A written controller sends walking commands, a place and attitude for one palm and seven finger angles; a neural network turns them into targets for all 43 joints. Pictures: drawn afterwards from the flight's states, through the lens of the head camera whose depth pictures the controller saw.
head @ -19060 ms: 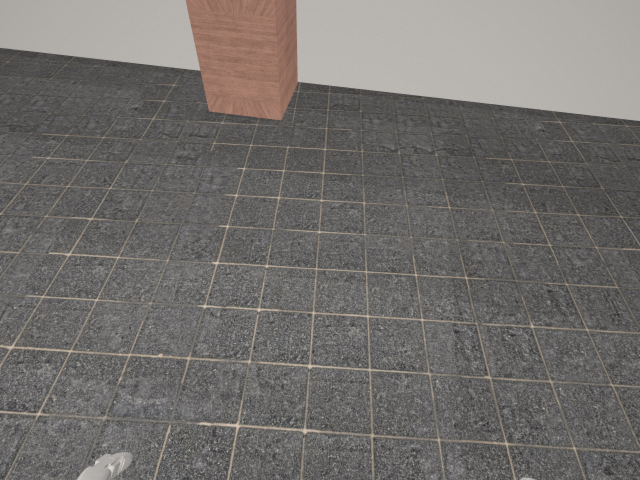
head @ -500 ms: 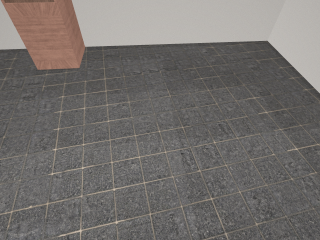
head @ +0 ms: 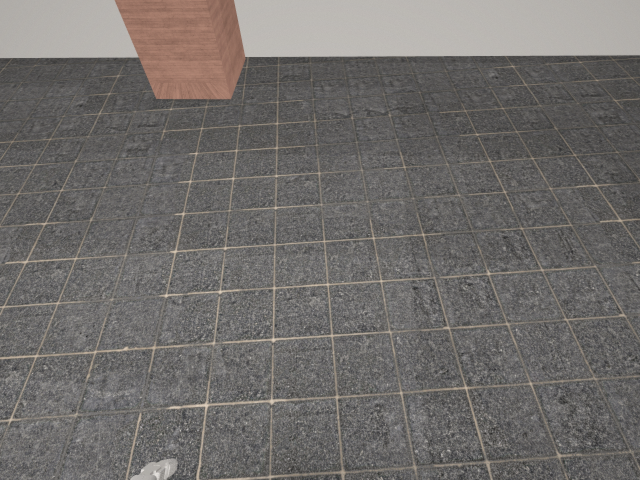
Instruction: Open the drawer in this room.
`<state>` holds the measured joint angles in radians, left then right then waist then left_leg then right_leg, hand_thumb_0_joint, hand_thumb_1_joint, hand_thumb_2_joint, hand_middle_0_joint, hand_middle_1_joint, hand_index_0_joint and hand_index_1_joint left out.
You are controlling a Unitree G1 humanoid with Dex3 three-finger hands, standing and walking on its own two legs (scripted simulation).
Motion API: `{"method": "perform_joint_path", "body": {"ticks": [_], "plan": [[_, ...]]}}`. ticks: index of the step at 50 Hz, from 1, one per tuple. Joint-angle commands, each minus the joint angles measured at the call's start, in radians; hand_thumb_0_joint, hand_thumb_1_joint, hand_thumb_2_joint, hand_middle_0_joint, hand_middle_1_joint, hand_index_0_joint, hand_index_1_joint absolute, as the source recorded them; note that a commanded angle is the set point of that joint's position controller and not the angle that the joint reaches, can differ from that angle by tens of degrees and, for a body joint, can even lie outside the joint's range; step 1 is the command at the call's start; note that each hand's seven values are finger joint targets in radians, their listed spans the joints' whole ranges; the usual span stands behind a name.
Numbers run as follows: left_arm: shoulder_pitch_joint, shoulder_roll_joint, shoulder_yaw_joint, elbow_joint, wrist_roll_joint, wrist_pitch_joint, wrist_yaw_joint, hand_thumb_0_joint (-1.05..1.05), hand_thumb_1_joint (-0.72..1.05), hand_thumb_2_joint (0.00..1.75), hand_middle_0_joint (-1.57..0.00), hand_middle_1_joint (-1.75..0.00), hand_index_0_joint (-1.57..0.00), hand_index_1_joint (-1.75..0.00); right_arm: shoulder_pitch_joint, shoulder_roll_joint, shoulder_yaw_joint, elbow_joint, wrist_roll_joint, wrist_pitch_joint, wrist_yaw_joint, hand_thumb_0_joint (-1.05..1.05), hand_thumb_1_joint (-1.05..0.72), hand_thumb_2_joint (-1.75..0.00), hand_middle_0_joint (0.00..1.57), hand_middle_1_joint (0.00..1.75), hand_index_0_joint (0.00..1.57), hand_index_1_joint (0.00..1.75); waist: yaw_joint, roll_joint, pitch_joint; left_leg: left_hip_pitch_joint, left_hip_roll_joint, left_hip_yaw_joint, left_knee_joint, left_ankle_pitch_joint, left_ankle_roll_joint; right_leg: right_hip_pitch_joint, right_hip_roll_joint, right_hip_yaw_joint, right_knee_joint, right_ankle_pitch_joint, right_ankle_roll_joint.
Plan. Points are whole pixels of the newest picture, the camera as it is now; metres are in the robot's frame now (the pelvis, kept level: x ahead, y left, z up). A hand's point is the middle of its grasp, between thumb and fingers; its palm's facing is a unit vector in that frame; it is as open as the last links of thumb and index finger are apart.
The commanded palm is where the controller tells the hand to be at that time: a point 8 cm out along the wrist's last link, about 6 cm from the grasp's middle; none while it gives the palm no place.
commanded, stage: turn or walk to find it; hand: left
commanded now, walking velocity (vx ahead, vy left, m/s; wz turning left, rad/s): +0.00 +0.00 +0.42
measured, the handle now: out of the picture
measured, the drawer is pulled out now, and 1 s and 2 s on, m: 0.00 0.00 0.00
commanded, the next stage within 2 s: stand and wait in 0.26 s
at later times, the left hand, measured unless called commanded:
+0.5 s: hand out of the picture -0.08 +0.19 -0.18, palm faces +0.26 -0.94 -0.23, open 7.4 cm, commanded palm none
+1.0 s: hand out of the picture -0.03 +0.16 -0.15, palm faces +0.27 -0.93 -0.25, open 7.3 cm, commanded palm none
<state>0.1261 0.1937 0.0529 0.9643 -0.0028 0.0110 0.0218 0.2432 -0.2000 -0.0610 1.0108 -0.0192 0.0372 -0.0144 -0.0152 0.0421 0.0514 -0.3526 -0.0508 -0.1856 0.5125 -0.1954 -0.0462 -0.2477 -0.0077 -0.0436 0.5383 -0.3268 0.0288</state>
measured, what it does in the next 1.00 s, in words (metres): steps on the spot: left foot, then right foot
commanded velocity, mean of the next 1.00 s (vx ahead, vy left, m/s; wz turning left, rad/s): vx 0.01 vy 0.00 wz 0.19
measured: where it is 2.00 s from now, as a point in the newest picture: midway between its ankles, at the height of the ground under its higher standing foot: (319, 458)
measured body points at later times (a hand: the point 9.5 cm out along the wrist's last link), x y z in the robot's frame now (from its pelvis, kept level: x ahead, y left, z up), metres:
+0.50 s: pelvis -0.01 +0.00 +0.00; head +0.03 +0.02 +0.44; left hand -0.09 +0.24 -0.16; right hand +0.16 -0.21 -0.14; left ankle -0.05 +0.12 -0.74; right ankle -0.03 -0.10 -0.73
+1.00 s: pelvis -0.03 -0.03 +0.01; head -0.02 -0.06 +0.46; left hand -0.04 +0.21 -0.13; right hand +0.06 -0.27 -0.16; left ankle -0.08 +0.11 -0.69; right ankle +0.00 -0.13 -0.73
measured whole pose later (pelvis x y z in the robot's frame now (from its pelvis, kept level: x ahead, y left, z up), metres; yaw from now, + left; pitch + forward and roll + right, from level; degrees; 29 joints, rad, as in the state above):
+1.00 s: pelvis -0.03 -0.03 +0.01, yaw +14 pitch -2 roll +2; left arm 0.21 0.16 0.02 1.04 0.02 0.00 0.02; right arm 0.20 -0.23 -0.06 1.08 -0.01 0.06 -0.01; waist 0.01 0.03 0.05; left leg -0.33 0.01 -0.01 0.83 -0.45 -0.01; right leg -0.22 -0.06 -0.11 0.52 -0.28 -0.03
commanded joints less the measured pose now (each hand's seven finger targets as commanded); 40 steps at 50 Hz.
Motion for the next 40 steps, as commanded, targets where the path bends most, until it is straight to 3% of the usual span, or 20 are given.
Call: {"method": "perform_joint_path", "body": {"ticks": [1,2,4,5,7,11,16,18,20,22,23,24,25,26,27,29,32,35,37,40], "plan": [[0.167,0.238,0.042,-0.027,0.024,-0.019,0.018,0.0,0.9,0.9,-0.2,-0.3,-0.2,-0.3,-0.053,-0.11,-0.04,-0.117,0.0,-0.015,0.001,0.0,-0.9,-0.9,0.2,0.3,0.2,0.3,0.073,-0.282,-0.082,-0.243,-0.006,0.098,0.39,-0.379,0.015,0.204,-0.466,0.363,-0.241,0.384,-0.18],[0.129,0.203,0.045,-0.036,0.021,-0.022,0.023,0.0,0.9,0.9,-0.2,-0.3,-0.2,-0.3,-0.057,-0.124,-0.046,-0.111,-0.004,-0.001,0.002,0.0,-0.9,-0.9,0.2,0.3,0.2,0.3,0.051,-0.226,-0.051,-0.227,0.032,0.065,0.517,-0.359,0.017,0.123,-0.45,0.318,-0.244,0.373,-0.21],[0.051,0.168,0.031,-0.055,0.02,-0.022,0.019,0.0,0.9,0.9,-0.2,-0.3,-0.2,-0.3,-0.046,-0.108,-0.045,-0.076,-0.004,0.013,0.011,0.0,-0.9,-0.9,0.2,0.3,0.2,0.3,0.01,-0.159,0.018,-0.217,0.053,0.09,0.644,-0.282,0.009,0.061,-0.359,0.206,-0.22,0.402,-0.192],[0.04,0.153,0.024,-0.062,0.021,-0.024,0.015,0.0,0.9,0.9,-0.2,-0.3,-0.2,-0.3,-0.025,-0.099,-0.041,-0.068,-0.004,0.016,0.018,0.0,-0.9,-0.9,0.2,0.3,0.2,0.3,-0.006,-0.154,0.022,-0.213,0.054,0.107,0.672,-0.239,0.004,0.06,-0.32,0.133,-0.203,0.43,-0.17],[0.065,0.144,0.02,-0.06,0.022,-0.028,0.013,0.0,0.9,0.9,-0.2,-0.3,-0.2,-0.3,-0.023,-0.094,-0.039,-0.065,-0.001,0.019,0.025,0.0,-0.9,-0.9,0.2,0.3,0.2,0.3,-0.004,-0.187,0.013,-0.219,0.051,0.132,0.684,-0.191,-0.007,0.089,-0.285,0.073,-0.196,0.472,-0.139],[0.176,0.154,0.019,-0.04,0.025,-0.033,0.014,0.0,0.9,0.9,-0.2,-0.3,-0.2,-0.3,-0.103,-0.109,-0.027,-0.087,-0.001,0.021,0.023,0.0,-0.9,-0.9,0.2,0.3,0.2,0.3,0.04,-0.213,-0.017,-0.231,0.065,0.15,0.633,-0.198,-0.028,0.193,-0.3,0.067,-0.167,0.623,-0.151],[0.255,0.177,0.02,-0.009,0.034,-0.03,0.016,0.0,0.9,0.9,-0.2,-0.3,-0.2,-0.3,-0.19,-0.088,-0.002,-0.103,0.007,0.008,0.018,0.0,-0.9,-0.9,0.2,0.3,0.2,0.3,0.079,-0.213,-0.057,-0.153,0.064,0.195,0.403,-0.262,-0.019,0.266,-0.312,0.062,-0.12,0.783,-0.175],[0.259,0.188,0.022,0.002,0.037,-0.028,0.016,0.0,0.9,0.9,-0.2,-0.3,-0.2,-0.3,-0.196,-0.076,0.008,-0.101,0.012,-0.001,0.017,0.0,-0.9,-0.9,0.2,0.3,0.2,0.3,0.084,-0.228,-0.074,-0.083,0.058,0.223,0.267,-0.265,-0.006,0.27,-0.308,0.062,-0.103,0.801,-0.181],[0.242,0.191,0.02,0.018,0.034,-0.027,0.016,0.0,0.9,0.9,-0.2,-0.3,-0.2,-0.3,-0.162,-0.072,0.013,-0.084,0.015,-0.011,0.012,0.0,-0.9,-0.9,0.2,0.3,0.2,0.3,0.067,-0.231,-0.1,0.007,0.048,0.246,0.127,-0.202,0.006,0.258,-0.296,0.054,-0.075,0.798,-0.165],[0.2,0.18,0.014,0.029,0.022,-0.025,0.016,0.0,0.9,0.9,-0.2,-0.3,-0.2,-0.3,-0.091,-0.082,0.013,-0.049,0.015,-0.025,0.01,0.0,-0.9,-0.9,0.2,0.3,0.2,0.3,0.022,-0.219,-0.121,0.192,0.052,0.253,-0.095,0.028,0.016,0.176,-0.249,0.011,-0.013,0.675,-0.106],[0.204,0.15,0.005,0.026,0.014,-0.023,0.015,0.0,0.9,0.9,-0.2,-0.3,-0.2,-0.3,-0.056,-0.124,0.006,-0.037,0.011,-0.038,0.006,0.0,-0.9,-0.9,0.2,0.3,0.2,0.3,0.005,-0.119,-0.156,0.338,0.126,0.195,-0.155,0.216,0.038,0.078,-0.208,-0.021,0.056,0.521,-0.063],[0.238,0.095,-0.009,0.021,0.01,-0.019,0.013,0.0,0.9,0.9,-0.2,-0.3,-0.2,-0.3,-0.031,-0.193,-0.007,-0.033,0.005,-0.047,0.001,0.0,-0.9,-0.9,0.2,0.3,0.2,0.3,0.002,0.097,-0.197,0.49,0.315,-0.017,-0.106,0.515,0.122,-0.108,-0.123,-0.069,0.155,0.146,-0.011],[0.225,0.066,-0.026,0.028,0.01,-0.015,0.017,0.0,0.9,0.9,-0.2,-0.3,-0.2,-0.3,-0.02,-0.211,-0.01,-0.022,0.01,-0.04,-0.004,0.0,-0.9,-0.9,0.2,0.3,0.2,0.3,-0.005,0.186,-0.171,0.448,0.424,-0.071,-0.122,0.719,0.224,-0.146,-0.092,-0.046,0.257,-0.263,0.008],[0.2,0.071,-0.026,0.034,0.012,-0.007,0.019,0.0,0.9,0.9,-0.2,-0.3,-0.2,-0.3,-0.037,-0.194,-0.004,-0.011,0.008,-0.035,-0.012,0.0,-0.9,-0.9,0.2,0.3,0.2,0.3,-0.006,0.137,-0.121,0.374,0.415,-0.019,-0.139,0.675,0.252,-0.127,-0.09,-0.002,0.312,-0.296,0.007],[0.192,0.066,-0.026,0.054,0.01,0.003,0.018,0.0,0.9,0.9,-0.2,-0.3,-0.2,-0.3,-0.076,-0.168,0.005,-0.011,0.007,-0.041,-0.021,0.0,-0.9,-0.9,0.2,0.3,0.2,0.3,0.008,0.178,-0.092,0.313,0.381,-0.007,-0.17,0.605,0.246,-0.122,-0.101,0.027,0.337,-0.267,0.012],[0.171,0.073,-0.023,0.074,0.014,0.007,0.01,0.0,0.9,0.9,-0.2,-0.3,-0.2,-0.3,-0.11,-0.142,0.012,-0.014,0.005,-0.04,-0.025,0.0,-0.9,-0.9,0.2,0.3,0.2,0.3,0.014,0.157,-0.013,0.256,0.338,0.03,-0.167,0.59,0.226,-0.123,-0.105,0.019,0.33,-0.203,0.012],[0.163,0.072,-0.018,0.083,0.014,0.009,0.001,0.0,0.9,0.9,-0.2,-0.3,-0.2,-0.3,-0.108,-0.154,0.005,-0.006,0.005,-0.037,-0.021,0.0,-0.9,-0.9,0.2,0.3,0.2,0.3,0.018,0.094,-0.001,0.216,0.31,0.036,-0.185,0.486,0.212,-0.103,-0.092,-0.005,0.294,-0.168,0.023],[0.156,0.063,-0.013,0.072,0.016,0.014,0.0,0.0,0.9,0.9,-0.2,-0.3,-0.2,-0.3,-0.105,-0.164,-0.007,-0.009,0.003,-0.033,-0.012,0.0,-0.9,-0.9,0.2,0.3,0.2,0.3,0.019,0.103,-0.01,0.18,0.287,0.023,-0.206,0.32,0.202,-0.087,-0.078,-0.028,0.26,-0.135,0.031],[0.142,0.067,-0.006,0.061,0.018,0.012,0.0,0.0,0.9,0.9,-0.2,-0.3,-0.2,-0.3,-0.093,-0.157,-0.018,-0.014,0.0,-0.03,-0.008,0.0,-0.9,-0.9,0.2,0.3,0.2,0.3,0.013,0.107,-0.013,0.153,0.28,-0.004,-0.201,0.28,0.199,-0.069,-0.068,-0.034,0.216,-0.116,0.03],[0.196,0.058,-0.007,0.071,0.017,0.0,0.002,0.0,0.9,0.9,-0.2,-0.3,-0.2,-0.3,-0.112,-0.151,-0.018,-0.02,0.002,-0.029,-0.006,0.0,-0.9,-0.9,0.2,0.3,0.2,0.3,0.048,0.1,-0.056,0.125,0.248,0.011,-0.139,0.238,0.172,0.033,-0.055,-0.049,0.036,0.011,0.03]]}}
